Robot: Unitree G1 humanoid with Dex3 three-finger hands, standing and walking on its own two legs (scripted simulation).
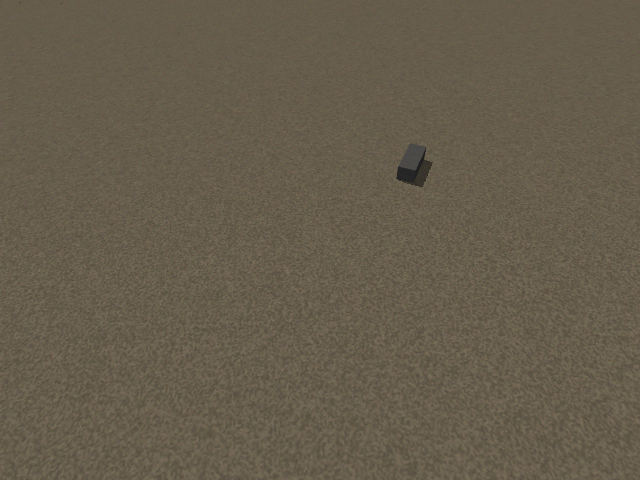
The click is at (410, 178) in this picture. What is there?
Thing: lying carton
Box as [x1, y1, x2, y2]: [396, 143, 425, 182]
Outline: 410,143 398,166 396,178 413,182 422,162 425,146
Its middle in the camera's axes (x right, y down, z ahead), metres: +0.46 -0.38 +1.98
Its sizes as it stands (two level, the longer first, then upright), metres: 0.216 0.088 0.078
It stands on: the floor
